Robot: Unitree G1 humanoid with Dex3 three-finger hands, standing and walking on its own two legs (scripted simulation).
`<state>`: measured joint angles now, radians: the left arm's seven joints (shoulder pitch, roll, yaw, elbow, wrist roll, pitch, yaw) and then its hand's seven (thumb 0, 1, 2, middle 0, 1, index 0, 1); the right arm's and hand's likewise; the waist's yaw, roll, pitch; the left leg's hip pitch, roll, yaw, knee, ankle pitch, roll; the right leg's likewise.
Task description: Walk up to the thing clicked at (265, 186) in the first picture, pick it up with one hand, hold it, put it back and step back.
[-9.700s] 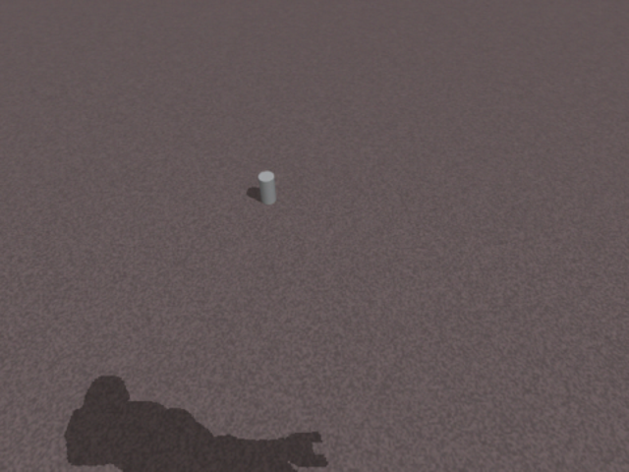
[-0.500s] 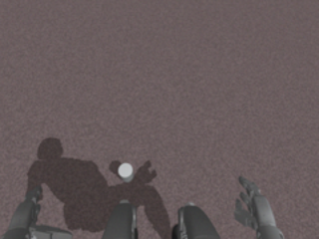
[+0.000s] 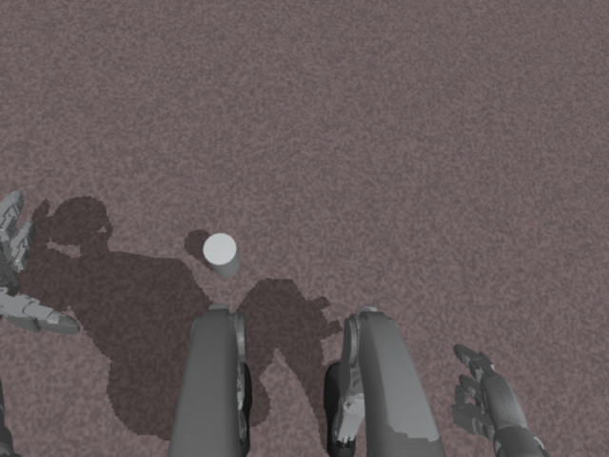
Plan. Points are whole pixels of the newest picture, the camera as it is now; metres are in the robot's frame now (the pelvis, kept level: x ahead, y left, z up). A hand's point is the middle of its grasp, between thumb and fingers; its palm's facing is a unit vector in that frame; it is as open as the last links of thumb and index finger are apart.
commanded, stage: go down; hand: left
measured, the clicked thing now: (223, 256) +0.44 +0.16 -0.45
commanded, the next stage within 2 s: none
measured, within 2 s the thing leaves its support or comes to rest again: neither
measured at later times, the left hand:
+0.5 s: hand (56, 246) +0.37 +0.35 -0.11, palm faces +0.03 -0.99 -0.12, open 17.5 cm
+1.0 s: hand (61, 233) +0.39 +0.35 -0.13, palm faces +0.01 -1.00 -0.09, open 17.7 cm
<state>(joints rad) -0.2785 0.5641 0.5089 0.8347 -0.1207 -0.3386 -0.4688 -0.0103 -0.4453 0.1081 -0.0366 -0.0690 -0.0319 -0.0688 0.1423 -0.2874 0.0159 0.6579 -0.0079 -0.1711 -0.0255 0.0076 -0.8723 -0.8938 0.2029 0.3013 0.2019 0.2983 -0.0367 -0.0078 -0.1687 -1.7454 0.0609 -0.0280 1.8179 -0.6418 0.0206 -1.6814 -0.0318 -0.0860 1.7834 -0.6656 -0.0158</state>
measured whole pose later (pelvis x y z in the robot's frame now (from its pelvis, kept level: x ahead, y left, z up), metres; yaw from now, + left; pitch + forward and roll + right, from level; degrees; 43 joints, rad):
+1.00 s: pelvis -0.02 +0.00 -0.12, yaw -3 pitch +33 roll -6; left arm -0.61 0.82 0.70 1.08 -0.18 -0.41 -0.73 -0.01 -0.61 0.06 -0.04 -0.09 -0.05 -0.08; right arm 0.12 -0.35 0.10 0.68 -0.04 -0.17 -0.03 0.00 -0.89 -0.90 0.20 0.30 0.20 0.30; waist -0.10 -0.02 -0.10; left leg -2.12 0.07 -0.08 2.20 -0.66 0.03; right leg -2.04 -0.03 -0.12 2.15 -0.68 -0.03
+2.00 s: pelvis -0.03 +0.01 -0.14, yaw -6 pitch +31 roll -9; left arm -0.67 0.97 0.78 1.12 -0.21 -0.41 -0.81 -0.01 -0.56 0.06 -0.06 -0.08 -0.05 -0.08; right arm 0.11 -0.38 0.17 0.65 -0.05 -0.16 -0.02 0.00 -0.89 -0.90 0.20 0.30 0.20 0.30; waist -0.14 -0.03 -0.04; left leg -2.19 0.07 -0.12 2.29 -0.67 0.04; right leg -2.07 -0.02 -0.15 2.20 -0.68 -0.01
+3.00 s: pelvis -0.03 +0.01 -0.15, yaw -6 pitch +30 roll -11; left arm -0.67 1.03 0.79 1.12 -0.27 -0.43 -0.89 -0.01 -0.58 0.07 -0.07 -0.09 -0.06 -0.09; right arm 0.09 -0.39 0.20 0.63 -0.05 -0.18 -0.03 0.00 -0.89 -0.90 0.20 0.30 0.20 0.30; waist -0.14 -0.04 -0.02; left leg -2.19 0.07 -0.13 2.31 -0.66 0.05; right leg -2.07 -0.01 -0.16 2.20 -0.67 0.00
